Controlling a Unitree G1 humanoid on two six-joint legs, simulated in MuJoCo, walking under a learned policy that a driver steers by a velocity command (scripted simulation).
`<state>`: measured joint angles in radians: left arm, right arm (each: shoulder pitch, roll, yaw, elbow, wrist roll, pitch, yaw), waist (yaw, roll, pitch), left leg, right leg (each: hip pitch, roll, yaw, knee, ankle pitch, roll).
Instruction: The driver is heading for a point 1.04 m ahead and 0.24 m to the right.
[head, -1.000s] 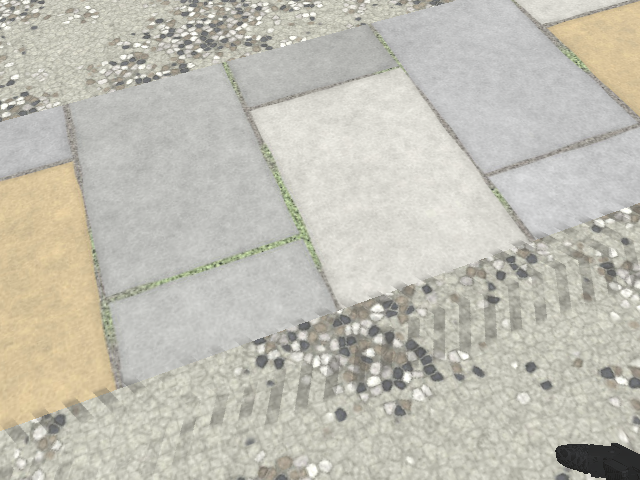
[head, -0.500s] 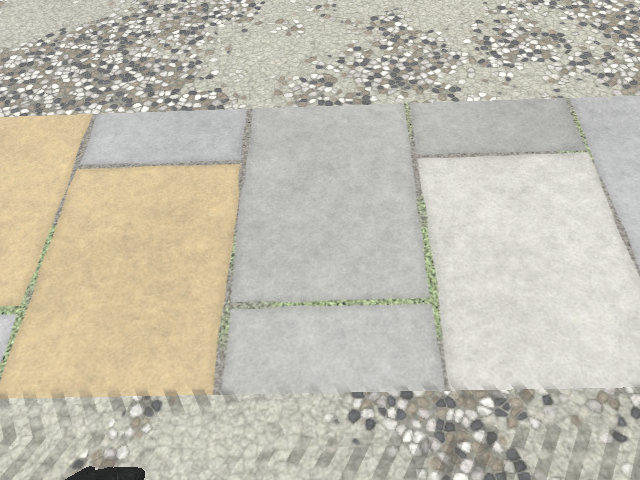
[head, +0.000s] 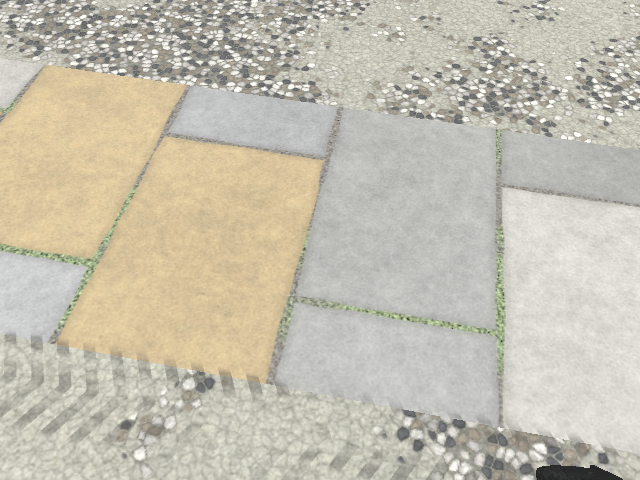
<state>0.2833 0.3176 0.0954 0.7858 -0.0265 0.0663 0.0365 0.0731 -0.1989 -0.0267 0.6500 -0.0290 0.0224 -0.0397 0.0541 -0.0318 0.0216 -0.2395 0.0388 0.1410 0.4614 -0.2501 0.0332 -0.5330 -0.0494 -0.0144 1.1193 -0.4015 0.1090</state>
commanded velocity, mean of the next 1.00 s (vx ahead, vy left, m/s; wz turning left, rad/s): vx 0.00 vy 0.00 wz -0.23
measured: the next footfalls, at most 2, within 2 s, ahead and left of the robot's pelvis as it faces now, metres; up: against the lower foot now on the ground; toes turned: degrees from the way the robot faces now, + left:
right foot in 0.24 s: +0.02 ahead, -0.14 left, +0.00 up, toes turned -18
left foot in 0.72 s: +0.14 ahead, +0.05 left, +0.00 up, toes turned -24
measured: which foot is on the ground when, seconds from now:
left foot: down 0.00-0.24, up 0.26-0.70, down 0.72-1.00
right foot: up 0.00-0.22, down 0.24-0.78, up 0.80-1.00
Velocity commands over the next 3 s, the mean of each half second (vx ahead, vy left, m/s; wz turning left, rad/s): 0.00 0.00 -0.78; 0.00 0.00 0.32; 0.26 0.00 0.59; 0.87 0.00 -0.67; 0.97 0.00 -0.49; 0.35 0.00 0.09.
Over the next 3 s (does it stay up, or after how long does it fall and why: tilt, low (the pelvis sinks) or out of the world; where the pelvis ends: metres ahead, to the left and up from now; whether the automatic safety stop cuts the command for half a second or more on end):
stays up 1.13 -0.37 -0.02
